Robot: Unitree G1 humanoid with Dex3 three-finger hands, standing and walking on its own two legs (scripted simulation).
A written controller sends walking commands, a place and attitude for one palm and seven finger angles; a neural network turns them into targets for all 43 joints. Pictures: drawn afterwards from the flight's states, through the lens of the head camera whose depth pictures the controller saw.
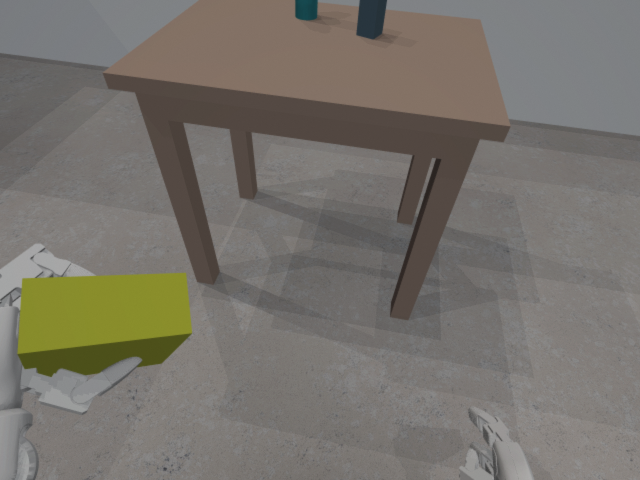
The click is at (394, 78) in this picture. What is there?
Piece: table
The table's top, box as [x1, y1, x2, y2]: [103, 0, 510, 141]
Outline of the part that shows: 103,72 108,88 490,140 503,141 510,126 479,19 386,10 382,33 374,39 369,39 355,34 358,12 357,6 318,2 317,17 313,20 300,20 294,16 294,0 199,0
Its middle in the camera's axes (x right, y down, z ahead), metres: +0.00 -0.52 +1.07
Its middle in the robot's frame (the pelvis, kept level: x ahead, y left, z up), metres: +1.16 +0.06 +0.05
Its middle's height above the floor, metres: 0.82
